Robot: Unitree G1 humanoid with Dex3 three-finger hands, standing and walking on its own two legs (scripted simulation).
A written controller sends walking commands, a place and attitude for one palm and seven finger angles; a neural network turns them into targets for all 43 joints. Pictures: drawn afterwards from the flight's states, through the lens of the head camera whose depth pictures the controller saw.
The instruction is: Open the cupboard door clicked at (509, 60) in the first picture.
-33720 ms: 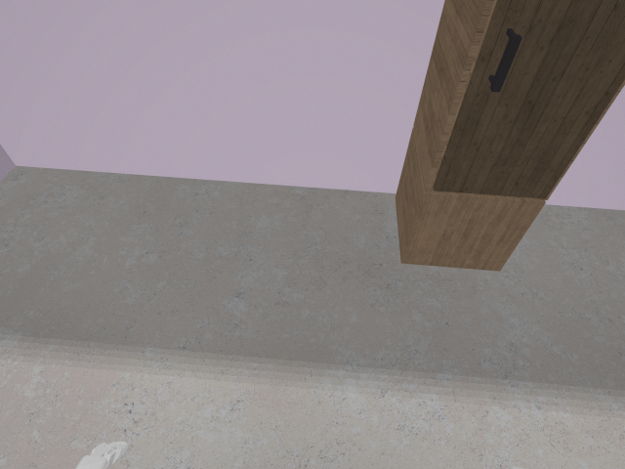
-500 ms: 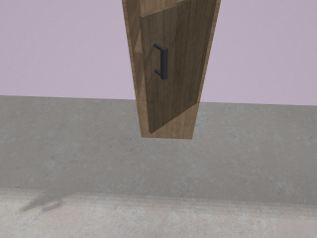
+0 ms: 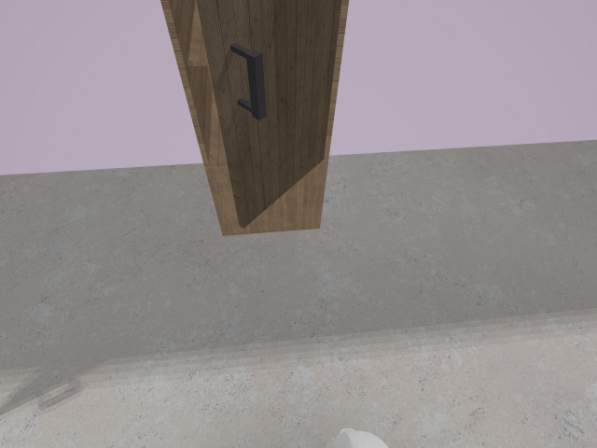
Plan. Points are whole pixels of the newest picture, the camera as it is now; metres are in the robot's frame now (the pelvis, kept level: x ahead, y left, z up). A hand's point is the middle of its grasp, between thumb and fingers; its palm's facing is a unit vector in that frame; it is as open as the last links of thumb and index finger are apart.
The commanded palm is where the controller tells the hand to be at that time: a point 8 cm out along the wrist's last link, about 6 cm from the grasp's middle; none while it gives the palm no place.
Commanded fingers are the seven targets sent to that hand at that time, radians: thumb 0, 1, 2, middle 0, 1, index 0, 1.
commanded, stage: walk to a spot facing it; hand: left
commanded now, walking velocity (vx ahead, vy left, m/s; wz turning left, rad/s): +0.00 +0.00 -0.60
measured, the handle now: (248, 82) +0.67 +0.13 +0.09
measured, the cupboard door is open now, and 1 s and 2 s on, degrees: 43 43 43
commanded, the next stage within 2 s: none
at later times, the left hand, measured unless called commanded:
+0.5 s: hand out of the picture +0.13 +0.13 -0.17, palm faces -0.29 -0.93 -0.24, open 7.4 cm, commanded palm none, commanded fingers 0.00 0.90 0.90 -0.20 -0.30 -0.20 -0.30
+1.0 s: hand (280, 362) +0.26 +0.05 -0.17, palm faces -0.59 -0.76 -0.27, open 7.4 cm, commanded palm none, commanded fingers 0.00 0.90 0.90 -0.20 -0.30 -0.20 -0.30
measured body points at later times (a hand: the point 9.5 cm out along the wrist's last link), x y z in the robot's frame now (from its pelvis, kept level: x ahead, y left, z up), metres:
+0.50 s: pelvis +0.01 -0.04 +0.00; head +0.09 -0.07 +0.44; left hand +0.15 +0.18 -0.15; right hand +0.06 -0.33 -0.14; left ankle +0.04 +0.10 -0.69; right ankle -0.01 -0.17 -0.74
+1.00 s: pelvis +0.04 -0.06 -0.01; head +0.09 -0.10 +0.43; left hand +0.29 +0.09 -0.15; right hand -0.10 -0.28 -0.17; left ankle +0.07 +0.09 -0.73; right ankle -0.03 -0.14 -0.74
